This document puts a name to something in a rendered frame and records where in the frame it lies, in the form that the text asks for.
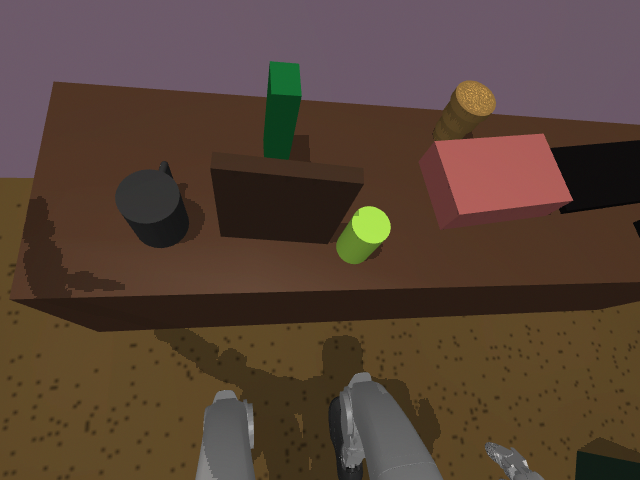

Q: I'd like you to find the right robot hand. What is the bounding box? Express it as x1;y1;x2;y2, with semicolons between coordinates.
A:
485;442;545;480

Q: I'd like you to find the right robot foot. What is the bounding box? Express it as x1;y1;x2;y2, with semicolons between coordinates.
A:
328;396;363;480

